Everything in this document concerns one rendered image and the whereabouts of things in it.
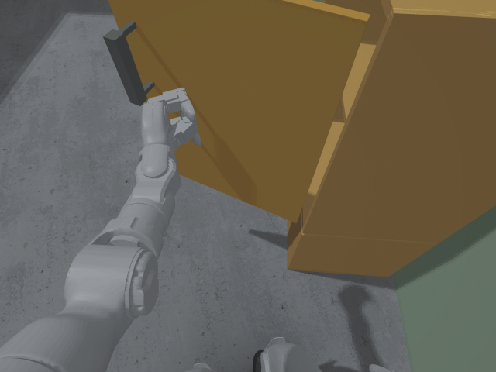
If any cupboard door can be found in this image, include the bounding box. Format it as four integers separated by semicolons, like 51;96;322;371
108;0;370;223

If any robot right shin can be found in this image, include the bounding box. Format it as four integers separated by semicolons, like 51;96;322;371
261;337;285;372

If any robot left forearm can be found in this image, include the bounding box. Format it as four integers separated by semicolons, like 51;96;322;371
64;144;181;303

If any robot left upper arm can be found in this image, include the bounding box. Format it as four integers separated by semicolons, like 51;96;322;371
0;244;159;372

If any handle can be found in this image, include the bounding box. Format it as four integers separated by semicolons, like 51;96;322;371
103;21;155;106

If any left robot hand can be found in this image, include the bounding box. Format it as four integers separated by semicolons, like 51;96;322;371
141;88;202;151

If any robot left shin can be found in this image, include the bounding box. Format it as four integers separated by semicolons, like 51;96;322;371
193;363;212;371

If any robot shin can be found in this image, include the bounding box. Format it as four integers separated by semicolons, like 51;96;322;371
261;337;285;372
193;363;212;371

